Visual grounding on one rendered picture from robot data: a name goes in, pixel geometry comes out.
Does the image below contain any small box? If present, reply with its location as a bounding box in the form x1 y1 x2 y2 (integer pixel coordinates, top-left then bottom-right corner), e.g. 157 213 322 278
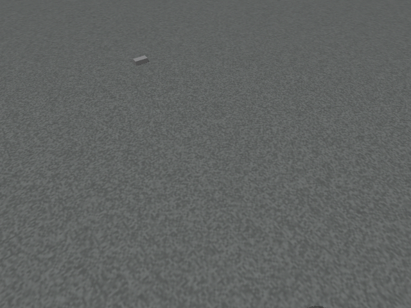
133 55 148 65

